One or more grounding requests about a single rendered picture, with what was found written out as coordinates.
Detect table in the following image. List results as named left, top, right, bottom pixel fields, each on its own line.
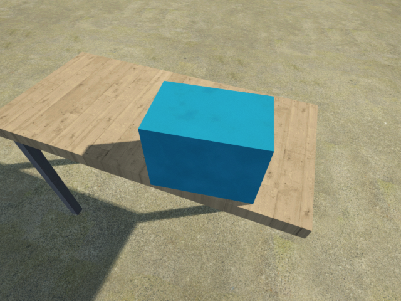
left=0, top=52, right=318, bottom=239

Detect carton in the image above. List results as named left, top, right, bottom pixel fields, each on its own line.
left=138, top=81, right=274, bottom=204

